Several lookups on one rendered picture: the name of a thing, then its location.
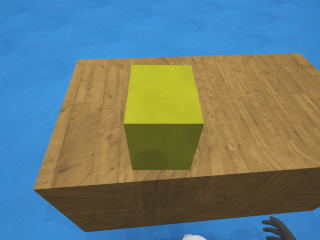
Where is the carton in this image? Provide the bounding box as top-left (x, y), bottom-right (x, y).
top-left (124, 65), bottom-right (204, 170)

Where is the right robot hand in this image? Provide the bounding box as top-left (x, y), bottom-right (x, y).
top-left (261, 216), bottom-right (296, 240)

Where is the pedestal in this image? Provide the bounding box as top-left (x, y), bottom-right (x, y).
top-left (33, 53), bottom-right (320, 233)

